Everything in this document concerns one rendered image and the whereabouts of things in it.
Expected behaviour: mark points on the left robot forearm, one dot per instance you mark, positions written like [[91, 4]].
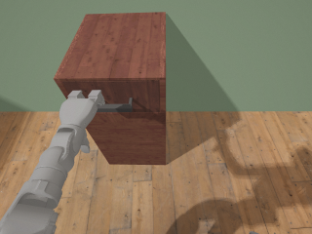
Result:
[[43, 189]]

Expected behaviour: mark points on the robot left upper arm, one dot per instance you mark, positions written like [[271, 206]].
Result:
[[26, 219]]

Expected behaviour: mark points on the handle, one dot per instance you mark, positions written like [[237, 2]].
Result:
[[116, 107]]

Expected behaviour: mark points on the drawer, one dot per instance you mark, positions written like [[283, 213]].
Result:
[[145, 93]]

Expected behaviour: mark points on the robot left hand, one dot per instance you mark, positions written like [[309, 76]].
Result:
[[80, 111]]

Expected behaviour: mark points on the cabinet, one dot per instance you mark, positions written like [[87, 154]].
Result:
[[118, 47]]

